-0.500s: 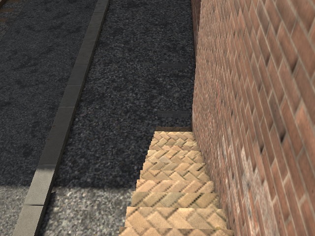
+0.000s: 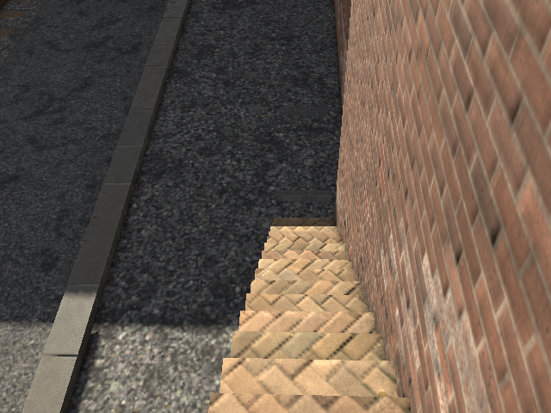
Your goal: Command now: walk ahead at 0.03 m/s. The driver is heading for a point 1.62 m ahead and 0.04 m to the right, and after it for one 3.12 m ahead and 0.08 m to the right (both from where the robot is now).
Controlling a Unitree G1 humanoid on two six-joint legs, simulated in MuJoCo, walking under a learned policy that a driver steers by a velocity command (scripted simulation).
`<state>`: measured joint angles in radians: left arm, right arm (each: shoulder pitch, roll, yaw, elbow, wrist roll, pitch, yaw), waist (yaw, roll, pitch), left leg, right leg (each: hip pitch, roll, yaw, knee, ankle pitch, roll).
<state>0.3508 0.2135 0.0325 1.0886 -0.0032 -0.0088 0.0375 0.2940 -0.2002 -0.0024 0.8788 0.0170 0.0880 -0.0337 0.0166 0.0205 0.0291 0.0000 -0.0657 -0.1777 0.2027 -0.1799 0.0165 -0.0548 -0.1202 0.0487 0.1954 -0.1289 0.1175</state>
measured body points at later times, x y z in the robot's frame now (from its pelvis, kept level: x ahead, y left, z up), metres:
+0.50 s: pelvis -0.01 +0.00 +0.00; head +0.00 -0.01 +0.45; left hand -0.09 +0.24 -0.14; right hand +0.03 -0.23 -0.16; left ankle -0.05 +0.12 -0.75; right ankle -0.01 -0.19 -0.75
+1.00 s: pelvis -0.01 +0.00 +0.00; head +0.01 -0.01 +0.45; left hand -0.08 +0.24 -0.14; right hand +0.03 -0.23 -0.16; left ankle -0.05 +0.12 -0.75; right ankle -0.01 -0.19 -0.75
